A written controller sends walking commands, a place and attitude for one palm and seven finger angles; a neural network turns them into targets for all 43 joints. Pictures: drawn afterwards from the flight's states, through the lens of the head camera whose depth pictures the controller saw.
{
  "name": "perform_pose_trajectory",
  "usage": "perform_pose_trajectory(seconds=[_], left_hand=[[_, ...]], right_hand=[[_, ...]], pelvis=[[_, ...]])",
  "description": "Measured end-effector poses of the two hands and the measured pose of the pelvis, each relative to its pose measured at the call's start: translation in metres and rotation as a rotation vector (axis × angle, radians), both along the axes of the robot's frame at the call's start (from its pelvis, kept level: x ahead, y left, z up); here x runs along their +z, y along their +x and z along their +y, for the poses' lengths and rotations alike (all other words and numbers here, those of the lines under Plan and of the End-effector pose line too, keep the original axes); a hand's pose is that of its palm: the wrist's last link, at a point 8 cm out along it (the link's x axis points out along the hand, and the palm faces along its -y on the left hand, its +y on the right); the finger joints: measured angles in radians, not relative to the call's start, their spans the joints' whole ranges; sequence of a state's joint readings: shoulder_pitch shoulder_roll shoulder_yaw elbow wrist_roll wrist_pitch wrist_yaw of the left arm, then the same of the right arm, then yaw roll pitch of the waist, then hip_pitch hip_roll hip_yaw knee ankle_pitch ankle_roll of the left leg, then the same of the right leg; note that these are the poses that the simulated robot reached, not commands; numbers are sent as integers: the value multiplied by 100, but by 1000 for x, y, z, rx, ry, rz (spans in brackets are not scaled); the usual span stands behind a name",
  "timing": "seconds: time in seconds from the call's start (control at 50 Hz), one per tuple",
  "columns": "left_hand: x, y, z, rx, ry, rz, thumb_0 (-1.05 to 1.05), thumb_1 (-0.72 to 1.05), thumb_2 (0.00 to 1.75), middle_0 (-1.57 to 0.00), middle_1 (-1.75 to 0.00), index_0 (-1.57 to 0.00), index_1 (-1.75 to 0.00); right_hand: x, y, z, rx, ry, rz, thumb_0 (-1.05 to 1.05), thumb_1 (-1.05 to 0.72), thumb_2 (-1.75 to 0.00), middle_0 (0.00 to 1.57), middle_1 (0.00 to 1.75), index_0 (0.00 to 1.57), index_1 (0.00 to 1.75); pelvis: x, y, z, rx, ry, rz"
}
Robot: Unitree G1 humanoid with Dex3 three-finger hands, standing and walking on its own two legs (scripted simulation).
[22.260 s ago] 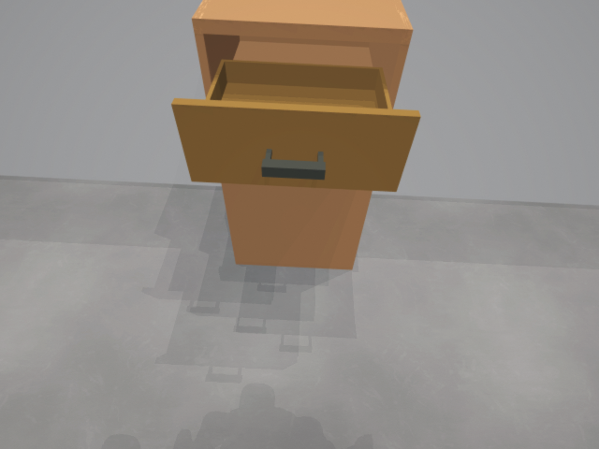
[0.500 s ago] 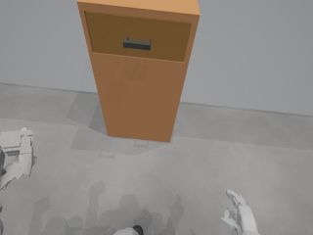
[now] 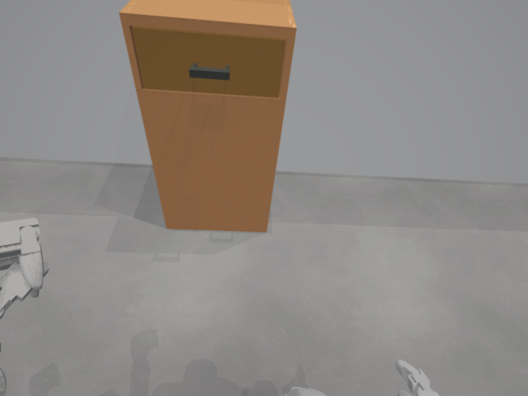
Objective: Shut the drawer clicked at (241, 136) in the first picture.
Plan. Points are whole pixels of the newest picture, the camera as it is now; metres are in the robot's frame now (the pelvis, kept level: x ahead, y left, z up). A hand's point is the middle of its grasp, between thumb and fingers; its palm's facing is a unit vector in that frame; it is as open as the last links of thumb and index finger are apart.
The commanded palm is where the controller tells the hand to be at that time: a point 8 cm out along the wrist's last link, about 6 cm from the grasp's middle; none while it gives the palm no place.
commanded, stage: stop stepping back and stand still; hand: left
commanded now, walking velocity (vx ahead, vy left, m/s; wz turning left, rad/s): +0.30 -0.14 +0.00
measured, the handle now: (210, 70) +0.96 +0.17 +0.05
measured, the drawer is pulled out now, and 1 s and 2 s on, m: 0.00 0.00 0.00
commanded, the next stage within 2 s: let the arm hang, fingers relaxed in 0.94 s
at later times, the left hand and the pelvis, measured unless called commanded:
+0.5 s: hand (50, 285) +0.19 +0.23 +0.18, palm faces +0.42 -0.80 -0.42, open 3.3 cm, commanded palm +0.13 +0.27 +0.19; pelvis +0.01 -0.01 +0.00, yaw +3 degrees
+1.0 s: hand (46, 258) +0.23 +0.25 +0.17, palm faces +0.34 -0.80 -0.49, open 3.2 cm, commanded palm +0.16 +0.29 +0.19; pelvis +0.04 +0.01 +0.01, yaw +2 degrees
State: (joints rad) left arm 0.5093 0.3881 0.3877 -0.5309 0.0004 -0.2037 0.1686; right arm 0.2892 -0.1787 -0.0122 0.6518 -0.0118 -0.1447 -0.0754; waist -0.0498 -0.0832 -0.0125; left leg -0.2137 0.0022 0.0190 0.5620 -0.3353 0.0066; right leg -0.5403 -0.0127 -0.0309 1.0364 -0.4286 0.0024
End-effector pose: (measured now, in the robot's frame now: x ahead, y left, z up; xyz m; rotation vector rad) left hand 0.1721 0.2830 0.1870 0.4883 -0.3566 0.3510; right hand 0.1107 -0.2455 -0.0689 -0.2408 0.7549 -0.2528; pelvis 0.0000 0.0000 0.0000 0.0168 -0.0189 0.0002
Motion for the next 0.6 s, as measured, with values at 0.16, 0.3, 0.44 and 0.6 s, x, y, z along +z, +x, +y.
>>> perform_pose_trajectory(seconds=[0.16, 0.3, 0.44, 0.6], left_hand=[[26, -27, -37, -81, 194, 50, 1, 89, 90, -140, -160, -140, -160], [7, -36, -17, 74, 90, 105, 1, 88, 90, -140, -159, -141, -160], [-4, -28, -20, 39, -6, 50, 1, 89, 90, -141, -160, -140, -160], [16, -10, -12, 64, 89, 57, 1, 89, 90, -140, -159, -141, -160]], right_hand=[[-25, -18, 8, 21, 118, 61, 1, -90, -90, 20, 30, 20, 30], [-34, 7, -15, 47, 81, 111, 2, -90, -90, 20, 30, 20, 30], [0, 51, -21, 90, -38, -28, 2, -90, -90, 20, 30, 20, 30], [6, 94, 10, 155, 55, -86, 1, -90, -90, 19, 30, 20, 30]], pelvis=[[-3, 1, -20, 6, -13, 19], [-1, -2, -21, 21, -7, -14], [-2, 10, -14, 47, -17, -20], [4, 25, -15, 55, -19, -2]])
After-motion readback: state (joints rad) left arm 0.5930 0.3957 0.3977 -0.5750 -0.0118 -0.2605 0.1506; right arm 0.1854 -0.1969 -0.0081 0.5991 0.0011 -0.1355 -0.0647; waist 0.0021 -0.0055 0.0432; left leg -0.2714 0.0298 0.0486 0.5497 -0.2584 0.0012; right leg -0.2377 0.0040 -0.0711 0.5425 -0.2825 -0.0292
